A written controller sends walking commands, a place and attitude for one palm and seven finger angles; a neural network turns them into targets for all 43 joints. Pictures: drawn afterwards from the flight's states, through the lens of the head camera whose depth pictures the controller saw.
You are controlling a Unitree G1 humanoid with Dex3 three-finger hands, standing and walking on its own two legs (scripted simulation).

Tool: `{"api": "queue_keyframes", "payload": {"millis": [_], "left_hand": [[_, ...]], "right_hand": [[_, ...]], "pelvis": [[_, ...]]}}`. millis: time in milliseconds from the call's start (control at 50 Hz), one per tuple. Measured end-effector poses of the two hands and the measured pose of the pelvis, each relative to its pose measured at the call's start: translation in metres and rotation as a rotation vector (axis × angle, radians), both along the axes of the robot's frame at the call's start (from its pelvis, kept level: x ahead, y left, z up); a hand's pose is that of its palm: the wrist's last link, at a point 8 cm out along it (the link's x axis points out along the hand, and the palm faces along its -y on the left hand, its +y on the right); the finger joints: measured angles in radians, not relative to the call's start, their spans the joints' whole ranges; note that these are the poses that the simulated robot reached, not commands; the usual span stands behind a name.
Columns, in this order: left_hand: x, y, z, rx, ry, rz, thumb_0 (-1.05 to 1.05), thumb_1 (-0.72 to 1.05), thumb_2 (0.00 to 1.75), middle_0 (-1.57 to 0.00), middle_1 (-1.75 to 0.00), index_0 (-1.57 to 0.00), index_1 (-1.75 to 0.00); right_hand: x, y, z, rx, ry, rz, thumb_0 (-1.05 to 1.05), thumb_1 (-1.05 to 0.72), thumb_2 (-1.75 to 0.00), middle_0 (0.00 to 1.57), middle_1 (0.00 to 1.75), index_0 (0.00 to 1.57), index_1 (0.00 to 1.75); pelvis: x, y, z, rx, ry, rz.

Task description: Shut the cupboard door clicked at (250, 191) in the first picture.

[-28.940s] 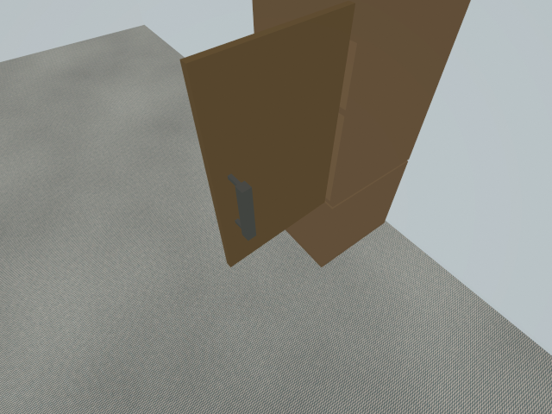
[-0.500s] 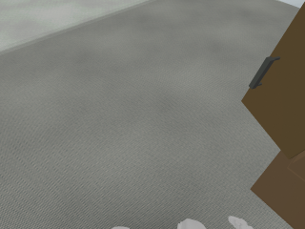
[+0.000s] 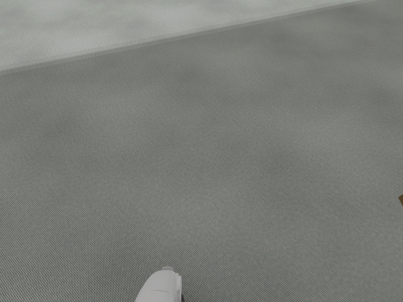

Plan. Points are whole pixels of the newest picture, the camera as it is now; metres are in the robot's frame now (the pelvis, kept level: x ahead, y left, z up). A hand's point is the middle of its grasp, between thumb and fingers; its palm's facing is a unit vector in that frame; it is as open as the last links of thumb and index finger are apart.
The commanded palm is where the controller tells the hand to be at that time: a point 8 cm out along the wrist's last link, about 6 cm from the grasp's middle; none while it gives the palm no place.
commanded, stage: walk to a spot facing it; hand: left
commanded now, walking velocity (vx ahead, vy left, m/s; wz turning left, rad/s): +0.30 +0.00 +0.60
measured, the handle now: out of the picture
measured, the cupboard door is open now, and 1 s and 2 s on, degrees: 68 68 68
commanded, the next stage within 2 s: turn to face it in 0.50 s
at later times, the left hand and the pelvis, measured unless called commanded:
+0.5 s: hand (96, 237) +0.26 +0.29 -0.15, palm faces +0.21 -0.96 -0.19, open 7.4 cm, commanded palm none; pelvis +0.16 +0.07 +0.01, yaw +12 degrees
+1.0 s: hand (124, 209) +0.35 +0.25 -0.17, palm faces +0.20 -0.95 -0.23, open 7.2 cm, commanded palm none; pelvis +0.33 +0.05 +0.00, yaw +10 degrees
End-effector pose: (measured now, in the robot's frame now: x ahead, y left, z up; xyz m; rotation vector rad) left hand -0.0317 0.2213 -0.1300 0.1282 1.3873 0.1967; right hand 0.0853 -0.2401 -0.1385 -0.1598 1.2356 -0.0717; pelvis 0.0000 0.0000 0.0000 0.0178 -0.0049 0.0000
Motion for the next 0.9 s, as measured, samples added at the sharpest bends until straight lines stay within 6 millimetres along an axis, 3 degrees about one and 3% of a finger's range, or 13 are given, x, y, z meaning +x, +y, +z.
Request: {"api": "queue_keyframes", "payload": {"millis": [120, 160, 200, 280, 400, 540, 660, 760, 820, 900], "left_hand": [[-0.024, 0.008, -0.021, -0.053, 0.147, 0.121, 0.0, 0.91, 0.9, -0.21, -0.3, -0.2, -0.3], [-0.02, 0.019, -0.033, -0.069, 0.18, 0.14, 0.01, 0.91, 0.9, -0.21, -0.3, -0.2, -0.3], [-0.002, 0.035, -0.041, -0.068, 0.177, 0.144, 0.01, 0.91, 0.9, -0.21, -0.3, -0.2, -0.3], [0.077, 0.072, -0.038, -0.019, 0.009, 0.138, 0.01, 0.91, 0.9, -0.2, -0.3, -0.2, -0.3], [0.2, 0.107, -0.006, 0.025, -0.266, 0.099, 0.01, 0.91, 0.9, -0.2, -0.29, -0.19, -0.3], [0.294, 0.118, 0.014, 0.03, -0.379, 0.071, 0.0, 0.91, 0.9, -0.2, -0.29, -0.19, -0.3], [0.353, 0.106, 0.011, 0.014, -0.384, 0.064, 0.0, 0.91, 0.9, -0.2, -0.29, -0.19, -0.3], [0.394, 0.086, -0.001, 0.001, -0.353, 0.054, 0.01, 0.91, 0.9, -0.2, -0.29, -0.19, -0.3], [0.404, 0.072, -0.01, -0.001, -0.318, 0.057, 0.0, 0.91, 0.9, -0.2, -0.3, -0.2, -0.3], [0.385, 0.06, -0.013, -0.006, -0.212, 0.095, 0.0, 0.91, 0.9, -0.2, -0.3, -0.2, -0.3]], "right_hand": [[0.114, 0.043, 0.002, -0.012, -0.129, 0.152, 0.01, -0.91, -0.9, 0.2, 0.3, 0.19, 0.3], [0.146, 0.056, 0.0, -0.03, -0.204, 0.176, 0.01, -0.91, -0.9, 0.2, 0.3, 0.2, 0.3], [0.163, 0.064, 0.0, -0.047, -0.243, 0.182, 0.01, -0.91, -0.9, 0.2, 0.3, 0.2, 0.3], [0.162, 0.069, 0.009, -0.088, -0.189, 0.188, 0.0, -0.91, -0.9, 0.2, 0.3, 0.2, 0.3], [0.139, 0.074, 0.018, -0.103, -0.047, 0.15, 0.01, -0.91, -0.9, 0.2, 0.3, 0.2, 0.3], [0.118, 0.078, 0.02, -0.094, 0.113, 0.08, 0.01, -0.91, -0.9, 0.2, 0.3, 0.2, 0.3], [0.117, 0.079, 0.017, -0.092, 0.251, 0.058, 0.01, -0.91, -0.9, 0.2, 0.3, 0.2, 0.3], [0.136, 0.077, 0.003, -0.081, 0.339, 0.048, 0.01, -0.91, -0.9, 0.2, 0.3, 0.2, 0.3], [0.161, 0.075, -0.01, -0.063, 0.358, 0.03, 0.01, -0.91, -0.9, 0.2, 0.3, 0.2, 0.3], [0.221, 0.074, -0.013, -0.05, 0.271, 0.031, 0.01, -0.91, -0.9, 0.2, 0.3, 0.2, 0.3]], "pelvis": [[0.043, 0.021, -0.017, -0.012, -0.003, 0.064], [0.06, 0.034, -0.029, -0.027, -0.004, 0.082], [0.071, 0.043, -0.033, -0.024, -0.02, 0.101], [0.09, 0.055, -0.022, -0.028, -0.031, 0.132], [0.125, 0.067, -0.002, -0.046, -0.022, 0.181], [0.175, 0.072, 0.006, -0.05, -0.001, 0.225], [0.223, 0.07, 0.003, -0.035, 0.014, 0.265], [0.269, 0.065, -0.007, -0.019, 0.009, 0.258], [0.296, 0.061, -0.015, -0.023, -0.001, 0.229], [0.314, 0.056, -0.009, -0.017, -0.013, 0.199]]}}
